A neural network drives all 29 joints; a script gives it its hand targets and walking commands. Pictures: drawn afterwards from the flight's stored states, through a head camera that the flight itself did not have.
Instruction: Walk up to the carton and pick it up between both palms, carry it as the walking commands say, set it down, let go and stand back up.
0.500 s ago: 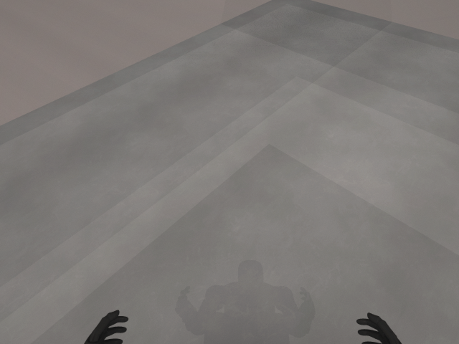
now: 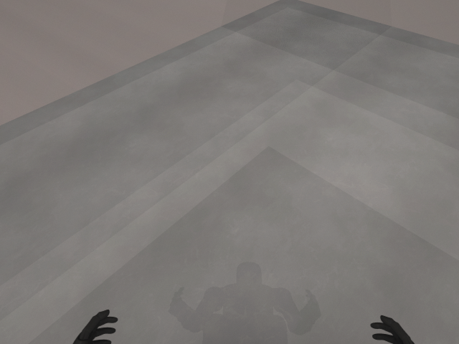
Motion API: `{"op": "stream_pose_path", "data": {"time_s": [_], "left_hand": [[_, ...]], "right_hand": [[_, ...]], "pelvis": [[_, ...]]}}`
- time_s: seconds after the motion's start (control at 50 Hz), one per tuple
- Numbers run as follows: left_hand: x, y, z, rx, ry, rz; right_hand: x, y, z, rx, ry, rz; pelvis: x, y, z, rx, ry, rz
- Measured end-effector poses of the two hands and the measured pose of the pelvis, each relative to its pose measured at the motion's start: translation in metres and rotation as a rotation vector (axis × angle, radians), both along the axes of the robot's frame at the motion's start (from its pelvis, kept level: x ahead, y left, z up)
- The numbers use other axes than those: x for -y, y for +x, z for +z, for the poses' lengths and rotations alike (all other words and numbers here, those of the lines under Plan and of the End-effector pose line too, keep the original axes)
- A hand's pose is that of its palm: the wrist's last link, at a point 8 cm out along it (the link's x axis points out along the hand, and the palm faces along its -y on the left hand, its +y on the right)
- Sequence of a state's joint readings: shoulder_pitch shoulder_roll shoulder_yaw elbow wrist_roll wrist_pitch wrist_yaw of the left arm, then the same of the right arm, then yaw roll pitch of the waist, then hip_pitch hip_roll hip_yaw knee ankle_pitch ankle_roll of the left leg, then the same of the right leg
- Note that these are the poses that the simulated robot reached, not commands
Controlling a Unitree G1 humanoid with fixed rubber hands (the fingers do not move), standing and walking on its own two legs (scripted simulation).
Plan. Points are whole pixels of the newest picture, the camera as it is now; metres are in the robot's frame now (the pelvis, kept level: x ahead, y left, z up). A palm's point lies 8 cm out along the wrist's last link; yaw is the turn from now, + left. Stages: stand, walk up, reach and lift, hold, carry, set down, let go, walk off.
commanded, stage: stand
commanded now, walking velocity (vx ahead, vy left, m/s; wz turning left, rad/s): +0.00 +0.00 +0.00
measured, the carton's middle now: out of the picture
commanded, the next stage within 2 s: walk up in 1.18 s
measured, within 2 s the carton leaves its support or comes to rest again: neither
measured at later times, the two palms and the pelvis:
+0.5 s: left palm out of the picture +0.10 +0.29 -0.09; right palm out of the picture +0.09 -0.28 -0.09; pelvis +0.00 +0.00 +0.02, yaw +0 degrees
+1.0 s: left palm out of the picture +0.08 +0.29 -0.08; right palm out of the picture +0.08 -0.29 -0.09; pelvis -0.01 +0.00 +0.03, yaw +0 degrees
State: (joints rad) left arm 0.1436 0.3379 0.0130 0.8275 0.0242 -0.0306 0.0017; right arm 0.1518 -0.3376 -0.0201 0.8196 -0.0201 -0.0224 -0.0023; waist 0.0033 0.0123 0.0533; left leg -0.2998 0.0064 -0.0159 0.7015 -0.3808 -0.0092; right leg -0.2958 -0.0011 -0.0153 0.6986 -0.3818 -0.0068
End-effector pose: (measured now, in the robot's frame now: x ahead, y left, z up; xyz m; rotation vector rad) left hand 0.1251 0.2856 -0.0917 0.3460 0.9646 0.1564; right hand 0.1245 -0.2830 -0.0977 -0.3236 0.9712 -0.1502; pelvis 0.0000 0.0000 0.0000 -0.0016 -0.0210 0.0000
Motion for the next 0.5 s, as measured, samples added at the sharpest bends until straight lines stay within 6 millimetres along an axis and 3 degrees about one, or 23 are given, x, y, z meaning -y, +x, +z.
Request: {"op": "stream_pose_path", "data": {"time_s": [0.5], "left_hand": [[-0.007,-0.03,0.005,-0.123,-0.005,0.042]], "right_hand": [[0.002,-0.03,0.005,-0.11,0.007,-0.04]], "pelvis": [[-0.002,-0.005,0.02,0.025,0.001,-0.003]]}}
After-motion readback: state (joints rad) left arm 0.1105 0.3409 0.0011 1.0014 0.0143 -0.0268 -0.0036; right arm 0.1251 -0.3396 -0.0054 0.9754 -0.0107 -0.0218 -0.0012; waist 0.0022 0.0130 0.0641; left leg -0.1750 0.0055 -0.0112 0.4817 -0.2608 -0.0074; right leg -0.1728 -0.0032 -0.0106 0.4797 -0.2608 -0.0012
